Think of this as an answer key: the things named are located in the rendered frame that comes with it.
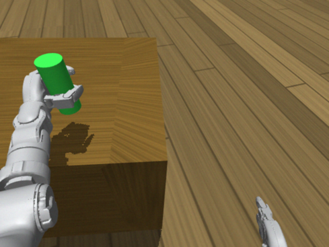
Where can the right robot hand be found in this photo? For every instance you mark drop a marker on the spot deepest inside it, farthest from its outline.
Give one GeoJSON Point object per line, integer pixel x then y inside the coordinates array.
{"type": "Point", "coordinates": [269, 228]}

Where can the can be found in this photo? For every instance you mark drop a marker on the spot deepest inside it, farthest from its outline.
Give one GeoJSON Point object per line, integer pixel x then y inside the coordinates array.
{"type": "Point", "coordinates": [54, 73]}

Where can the left robot hand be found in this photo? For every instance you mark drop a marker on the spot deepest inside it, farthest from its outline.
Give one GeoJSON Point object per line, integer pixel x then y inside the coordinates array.
{"type": "Point", "coordinates": [34, 89]}

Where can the left robot arm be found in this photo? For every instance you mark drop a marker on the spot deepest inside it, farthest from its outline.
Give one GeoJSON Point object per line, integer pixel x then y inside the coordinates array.
{"type": "Point", "coordinates": [27, 205]}

